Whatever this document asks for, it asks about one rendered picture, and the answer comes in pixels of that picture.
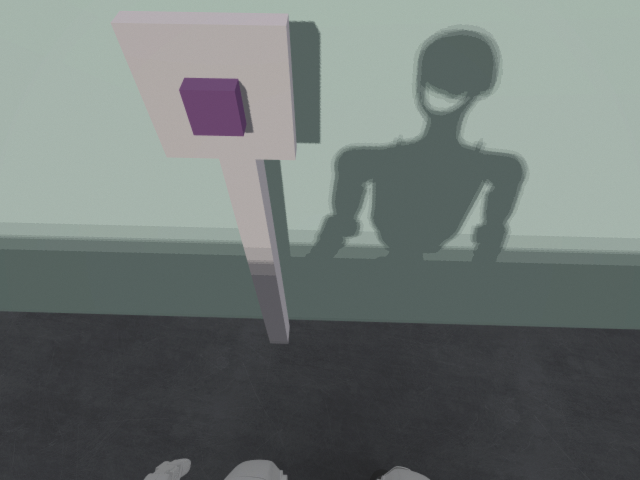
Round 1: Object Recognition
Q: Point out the left robot thigh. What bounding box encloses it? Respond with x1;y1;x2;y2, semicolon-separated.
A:
224;460;288;480

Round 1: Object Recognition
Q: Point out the panel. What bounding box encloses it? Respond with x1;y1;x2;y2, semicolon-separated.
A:
111;11;297;344

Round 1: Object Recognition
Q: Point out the button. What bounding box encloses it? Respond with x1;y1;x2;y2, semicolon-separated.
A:
179;78;246;136

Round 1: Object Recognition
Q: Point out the right robot shin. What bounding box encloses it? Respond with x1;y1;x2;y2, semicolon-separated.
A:
384;466;410;476

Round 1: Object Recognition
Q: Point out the left robot hand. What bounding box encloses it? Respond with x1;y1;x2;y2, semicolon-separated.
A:
144;458;191;480

